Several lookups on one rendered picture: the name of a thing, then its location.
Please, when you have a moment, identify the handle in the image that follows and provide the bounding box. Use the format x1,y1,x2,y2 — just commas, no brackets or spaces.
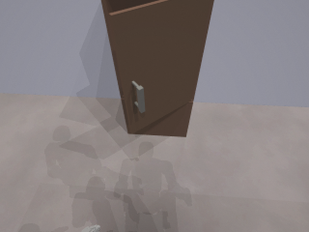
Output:
131,80,146,113

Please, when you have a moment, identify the cupboard door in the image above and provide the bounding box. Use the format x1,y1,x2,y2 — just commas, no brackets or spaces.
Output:
108,0,210,133

